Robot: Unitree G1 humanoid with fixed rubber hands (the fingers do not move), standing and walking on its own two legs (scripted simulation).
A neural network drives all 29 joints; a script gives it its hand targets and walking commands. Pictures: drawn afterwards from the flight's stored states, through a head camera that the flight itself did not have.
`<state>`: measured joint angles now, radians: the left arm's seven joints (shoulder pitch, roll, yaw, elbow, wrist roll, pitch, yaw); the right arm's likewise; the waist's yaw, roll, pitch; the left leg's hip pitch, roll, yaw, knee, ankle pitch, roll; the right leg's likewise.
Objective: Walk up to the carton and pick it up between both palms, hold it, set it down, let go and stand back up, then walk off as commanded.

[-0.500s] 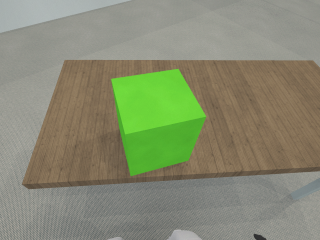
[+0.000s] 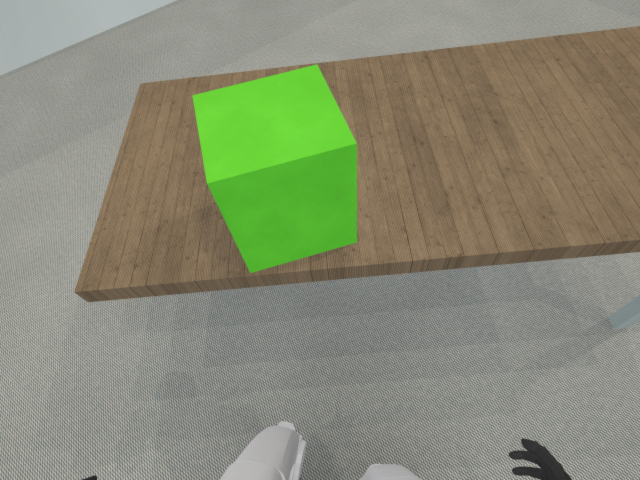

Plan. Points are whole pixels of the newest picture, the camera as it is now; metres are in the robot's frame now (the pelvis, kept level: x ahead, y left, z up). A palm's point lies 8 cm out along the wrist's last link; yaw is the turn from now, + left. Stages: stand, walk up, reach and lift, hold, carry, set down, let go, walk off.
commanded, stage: walk off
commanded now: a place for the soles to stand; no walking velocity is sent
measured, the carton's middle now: (281, 175) +0.59 +0.06 -0.04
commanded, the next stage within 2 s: stand in 1.66 s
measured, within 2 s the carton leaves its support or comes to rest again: neither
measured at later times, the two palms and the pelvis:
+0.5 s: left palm out of the picture +0.01 +0.37 -0.11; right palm out of the picture -0.15 -0.25 -0.13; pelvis -0.13 +0.07 -0.03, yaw +1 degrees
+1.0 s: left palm out of the picture -0.19 +0.37 -0.15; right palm out of the picture -0.15 -0.24 -0.10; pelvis -0.27 +0.07 -0.02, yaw -1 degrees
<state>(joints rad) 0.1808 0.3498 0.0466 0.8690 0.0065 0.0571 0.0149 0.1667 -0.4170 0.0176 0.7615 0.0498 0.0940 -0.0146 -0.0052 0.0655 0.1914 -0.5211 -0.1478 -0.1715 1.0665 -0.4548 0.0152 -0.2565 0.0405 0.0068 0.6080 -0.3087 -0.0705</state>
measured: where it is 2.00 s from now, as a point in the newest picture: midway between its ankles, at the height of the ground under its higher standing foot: outside the picture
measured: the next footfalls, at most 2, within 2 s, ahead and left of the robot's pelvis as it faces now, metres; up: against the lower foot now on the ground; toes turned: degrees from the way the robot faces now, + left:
left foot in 0.50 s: -0.10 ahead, +0.19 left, +0.00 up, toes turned -5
right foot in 1.06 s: -0.25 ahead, -0.06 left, +0.00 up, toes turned +10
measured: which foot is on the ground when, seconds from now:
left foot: up 0.00-0.48, down 0.50-1.00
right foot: down 0.00-0.50, up 0.52-1.00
